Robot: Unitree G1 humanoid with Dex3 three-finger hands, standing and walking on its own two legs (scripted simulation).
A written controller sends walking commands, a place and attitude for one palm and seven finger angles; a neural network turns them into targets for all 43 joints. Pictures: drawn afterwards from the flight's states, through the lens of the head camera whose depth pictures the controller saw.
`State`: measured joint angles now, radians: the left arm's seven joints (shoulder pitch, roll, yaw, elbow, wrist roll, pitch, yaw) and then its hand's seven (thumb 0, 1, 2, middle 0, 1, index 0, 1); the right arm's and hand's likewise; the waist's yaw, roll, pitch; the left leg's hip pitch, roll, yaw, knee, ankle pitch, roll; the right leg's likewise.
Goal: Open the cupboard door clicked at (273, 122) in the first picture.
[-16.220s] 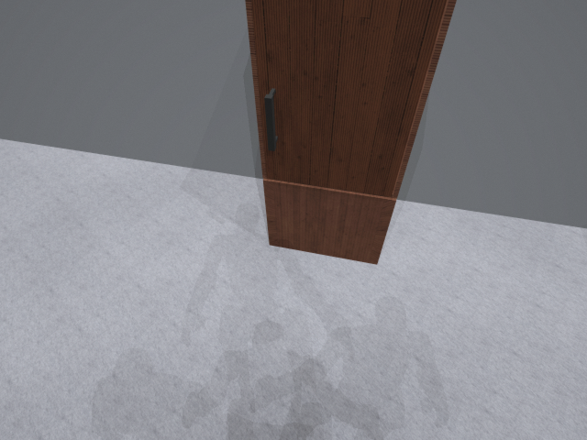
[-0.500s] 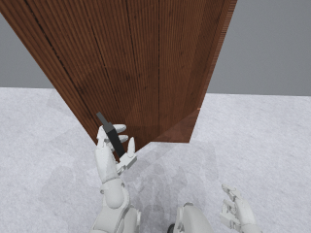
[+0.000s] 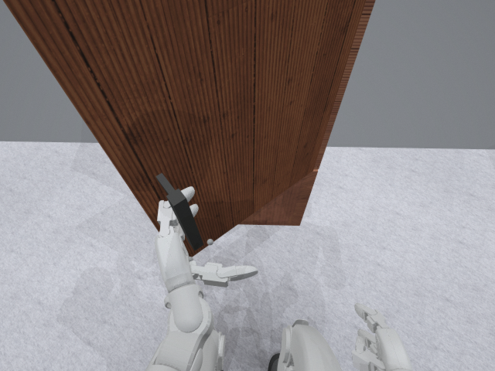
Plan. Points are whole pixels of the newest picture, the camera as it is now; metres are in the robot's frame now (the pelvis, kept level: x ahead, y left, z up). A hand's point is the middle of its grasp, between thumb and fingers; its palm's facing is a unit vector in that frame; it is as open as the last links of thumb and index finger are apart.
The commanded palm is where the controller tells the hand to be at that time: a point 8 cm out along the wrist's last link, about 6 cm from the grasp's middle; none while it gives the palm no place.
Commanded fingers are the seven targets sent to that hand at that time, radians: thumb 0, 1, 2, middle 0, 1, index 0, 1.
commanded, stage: open thumb and fingers to let go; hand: left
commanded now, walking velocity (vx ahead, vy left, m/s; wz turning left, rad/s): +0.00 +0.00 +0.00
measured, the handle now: (181, 215) +0.35 +0.12 +0.02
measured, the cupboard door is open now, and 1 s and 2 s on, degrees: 40 42 42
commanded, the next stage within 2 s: slide the hand sideways off the handle in 0.08 s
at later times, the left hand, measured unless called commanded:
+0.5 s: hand (203, 266) +0.27 +0.08 +0.02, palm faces -0.11 -0.99 +0.03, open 16.1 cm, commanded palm +0.25 +0.14 +0.01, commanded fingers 0.00 -0.50 0.30 -0.15 -0.30 -0.15 -0.30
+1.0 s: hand (174, 291) +0.24 +0.12 +0.02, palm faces -0.07 -1.00 +0.00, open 16.0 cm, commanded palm +0.21 +0.19 +0.01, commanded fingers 0.00 -0.50 0.30 -0.15 -0.30 -0.15 -0.30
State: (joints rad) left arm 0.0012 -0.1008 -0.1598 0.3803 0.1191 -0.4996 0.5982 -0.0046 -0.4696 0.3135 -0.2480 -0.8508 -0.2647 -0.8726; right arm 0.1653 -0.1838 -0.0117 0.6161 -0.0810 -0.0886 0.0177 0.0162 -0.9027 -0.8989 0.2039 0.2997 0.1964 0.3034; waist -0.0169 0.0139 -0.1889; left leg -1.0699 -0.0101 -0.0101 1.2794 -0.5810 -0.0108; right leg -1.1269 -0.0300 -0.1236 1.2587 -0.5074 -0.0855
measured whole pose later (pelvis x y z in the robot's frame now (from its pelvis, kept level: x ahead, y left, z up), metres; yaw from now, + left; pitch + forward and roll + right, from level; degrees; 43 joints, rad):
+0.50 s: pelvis +0.00 +0.03 -0.01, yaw -1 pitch +21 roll -1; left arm 0.11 0.04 -0.22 0.21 -0.04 -0.48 0.09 -0.01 -0.50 0.30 -0.15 -0.34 -0.18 -0.37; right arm 0.20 -0.23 -0.01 0.49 -0.01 -0.06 0.03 0.02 -0.90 -0.90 0.20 0.30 0.20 0.30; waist -0.01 0.03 -0.18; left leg -1.10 -0.02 0.01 1.34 -0.61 0.03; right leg -1.15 -0.04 -0.10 1.30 -0.52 -0.05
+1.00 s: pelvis +0.01 +0.03 -0.02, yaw -1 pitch +22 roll -1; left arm 0.39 0.10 -0.15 -0.02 -0.05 -0.50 0.00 -0.01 -0.50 0.30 -0.18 -0.31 -0.21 -0.33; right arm 0.18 -0.20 0.01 0.43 -0.01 -0.04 0.02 0.02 -0.90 -0.90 0.21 0.30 0.20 0.30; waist 0.01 0.02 -0.19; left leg -1.12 -0.02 0.01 1.38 -0.65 0.03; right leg -1.17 -0.03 -0.10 1.34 -0.55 -0.05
